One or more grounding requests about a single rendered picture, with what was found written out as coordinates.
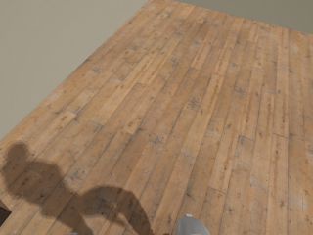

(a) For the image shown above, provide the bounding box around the cupboard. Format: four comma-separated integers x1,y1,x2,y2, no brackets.
0,207,12,227

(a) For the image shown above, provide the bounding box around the robot right thigh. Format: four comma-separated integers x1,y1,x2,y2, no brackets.
176,216,210,235

